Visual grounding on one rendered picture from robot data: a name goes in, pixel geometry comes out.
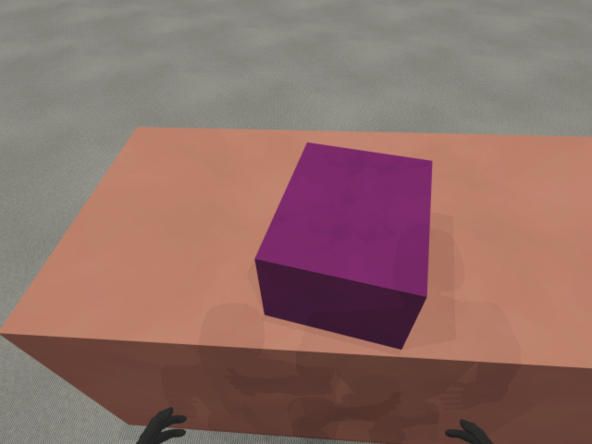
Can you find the robot left hand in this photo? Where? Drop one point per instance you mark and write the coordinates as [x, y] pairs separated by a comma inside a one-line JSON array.
[[152, 433]]

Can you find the pedestal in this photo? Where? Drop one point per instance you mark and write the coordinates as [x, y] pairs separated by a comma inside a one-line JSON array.
[[151, 299]]

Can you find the carton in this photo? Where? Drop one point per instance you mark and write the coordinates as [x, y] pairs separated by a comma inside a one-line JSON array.
[[347, 249]]

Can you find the robot right hand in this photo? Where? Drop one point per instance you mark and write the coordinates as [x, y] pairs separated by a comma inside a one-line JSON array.
[[472, 434]]

